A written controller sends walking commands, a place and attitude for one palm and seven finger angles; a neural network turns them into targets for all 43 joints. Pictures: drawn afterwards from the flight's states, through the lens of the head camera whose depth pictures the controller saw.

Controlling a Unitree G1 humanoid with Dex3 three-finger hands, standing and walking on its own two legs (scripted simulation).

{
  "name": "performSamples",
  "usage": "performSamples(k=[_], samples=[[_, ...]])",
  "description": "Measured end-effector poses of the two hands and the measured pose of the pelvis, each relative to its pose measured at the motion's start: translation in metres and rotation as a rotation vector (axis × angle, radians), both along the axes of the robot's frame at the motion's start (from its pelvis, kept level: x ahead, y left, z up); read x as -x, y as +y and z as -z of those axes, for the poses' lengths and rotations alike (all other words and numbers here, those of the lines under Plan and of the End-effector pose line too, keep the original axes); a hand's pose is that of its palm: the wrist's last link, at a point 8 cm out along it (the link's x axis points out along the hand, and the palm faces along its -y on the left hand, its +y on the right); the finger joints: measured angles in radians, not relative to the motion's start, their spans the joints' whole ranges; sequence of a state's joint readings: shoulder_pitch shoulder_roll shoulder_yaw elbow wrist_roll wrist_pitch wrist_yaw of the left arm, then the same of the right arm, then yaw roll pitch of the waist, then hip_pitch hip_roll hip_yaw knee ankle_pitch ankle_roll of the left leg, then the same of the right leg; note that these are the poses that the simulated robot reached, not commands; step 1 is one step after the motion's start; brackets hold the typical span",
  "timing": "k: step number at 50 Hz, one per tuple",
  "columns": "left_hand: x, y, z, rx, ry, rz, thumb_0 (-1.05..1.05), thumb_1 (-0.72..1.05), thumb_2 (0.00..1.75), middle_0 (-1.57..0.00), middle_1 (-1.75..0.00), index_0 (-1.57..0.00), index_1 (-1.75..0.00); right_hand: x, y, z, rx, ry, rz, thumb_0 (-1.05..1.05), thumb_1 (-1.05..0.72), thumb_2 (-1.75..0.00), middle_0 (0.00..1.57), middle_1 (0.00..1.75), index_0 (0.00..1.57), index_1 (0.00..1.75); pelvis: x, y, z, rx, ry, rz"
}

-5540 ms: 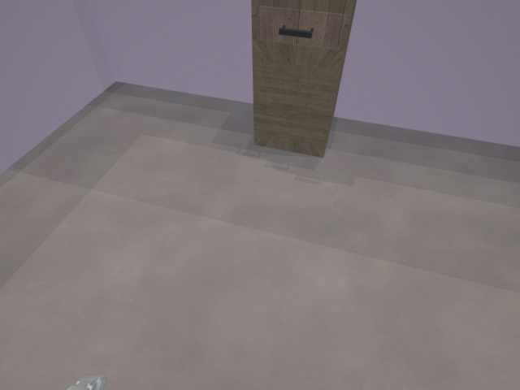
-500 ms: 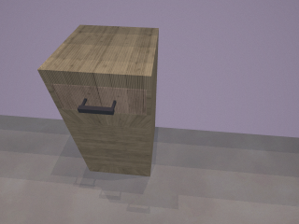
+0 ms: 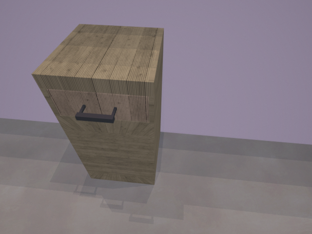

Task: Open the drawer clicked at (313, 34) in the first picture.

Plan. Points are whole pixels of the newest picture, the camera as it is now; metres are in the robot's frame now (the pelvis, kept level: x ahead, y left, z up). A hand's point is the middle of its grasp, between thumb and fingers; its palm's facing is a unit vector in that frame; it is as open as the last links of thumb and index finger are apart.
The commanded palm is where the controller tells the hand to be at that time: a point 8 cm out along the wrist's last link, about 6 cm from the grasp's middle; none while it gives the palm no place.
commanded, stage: look again from close up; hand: left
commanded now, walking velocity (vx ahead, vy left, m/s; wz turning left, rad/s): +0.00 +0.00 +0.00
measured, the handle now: (97, 113) +0.54 +0.26 -0.06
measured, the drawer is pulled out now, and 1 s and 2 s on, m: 0.00 0.00 0.00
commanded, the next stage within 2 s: shuffle to correct the standing spot in 0.30 s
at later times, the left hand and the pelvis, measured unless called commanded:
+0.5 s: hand out of the picture +0.02 +0.15 -0.17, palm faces +0.06 -0.98 -0.19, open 7.4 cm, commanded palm none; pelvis +0.04 -0.01 +0.00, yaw +0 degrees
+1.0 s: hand out of the picture +0.03 +0.26 -0.18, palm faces +0.05 -0.95 -0.30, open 7.4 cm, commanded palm none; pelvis +0.00 +0.05 -0.02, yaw -2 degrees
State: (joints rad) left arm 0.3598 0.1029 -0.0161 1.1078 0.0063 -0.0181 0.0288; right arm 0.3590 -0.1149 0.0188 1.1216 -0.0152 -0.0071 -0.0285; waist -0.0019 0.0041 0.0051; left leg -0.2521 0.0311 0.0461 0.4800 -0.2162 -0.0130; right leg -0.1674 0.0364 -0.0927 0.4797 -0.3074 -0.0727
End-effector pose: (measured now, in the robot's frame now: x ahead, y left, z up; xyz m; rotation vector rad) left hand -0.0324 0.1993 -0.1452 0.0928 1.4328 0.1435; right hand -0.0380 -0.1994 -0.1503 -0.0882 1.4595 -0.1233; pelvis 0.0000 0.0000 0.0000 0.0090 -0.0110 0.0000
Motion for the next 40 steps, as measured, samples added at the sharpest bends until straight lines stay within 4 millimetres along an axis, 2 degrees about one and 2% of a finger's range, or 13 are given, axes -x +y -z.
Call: performSamples(k=[5, 13, 27, 33, 40], samples=[[-0.006, -0.004, 0.000, 0.004, 0.003, -0.007, 0.00, 0.90, 0.90, -0.20, -0.30, -0.20, -0.30, -0.024, -0.001, 0.001, 0.002, -0.034, -0.012, 0.01, -0.91, -0.90, 0.20, 0.30, 0.20, 0.30, -0.009, -0.001, 0.000, -0.002, 0.002, 0.001], [-0.020, -0.004, -0.001, -0.008, -0.002, -0.009, 0.00, 0.90, 0.90, -0.20, -0.30, -0.20, -0.30, -0.048, -0.013, 0.001, 0.027, -0.052, -0.022, 0.02, -0.92, -0.90, 0.20, 0.30, 0.20, 0.30, -0.022, -0.003, 0.000, -0.007, 0.004, 0.004], [-0.044, 0.005, -0.005, -0.051, -0.026, -0.015, 0.00, 0.90, 0.90, -0.20, -0.30, -0.20, -0.30, -0.069, -0.022, 0.004, 0.029, -0.058, -0.033, 0.01, -0.92, -0.90, 0.20, 0.30, 0.20, 0.30, -0.036, -0.007, 0.001, -0.013, 0.005, 0.004], [-0.044, 0.022, -0.005, -0.088, -0.049, -0.045, 0.00, 0.90, 0.90, -0.20, -0.30, -0.20, -0.30, -0.082, -0.022, 0.005, 0.039, -0.072, -0.050, 0.01, -0.91, -0.90, 0.20, 0.30, 0.20, 0.30, -0.032, 0.001, 0.004, -0.019, -0.001, -0.009], [-0.027, 0.056, -0.006, -0.101, -0.011, -0.044, 0.00, 0.90, 0.90, -0.20, -0.30, -0.20, -0.30, -0.117, -0.008, -0.005, 0.064, -0.183, -0.059, 0.01, -0.91, -0.90, 0.20, 0.30, 0.20, 0.30, -0.025, 0.025, 0.003, -0.041, -0.013, 0.008]])
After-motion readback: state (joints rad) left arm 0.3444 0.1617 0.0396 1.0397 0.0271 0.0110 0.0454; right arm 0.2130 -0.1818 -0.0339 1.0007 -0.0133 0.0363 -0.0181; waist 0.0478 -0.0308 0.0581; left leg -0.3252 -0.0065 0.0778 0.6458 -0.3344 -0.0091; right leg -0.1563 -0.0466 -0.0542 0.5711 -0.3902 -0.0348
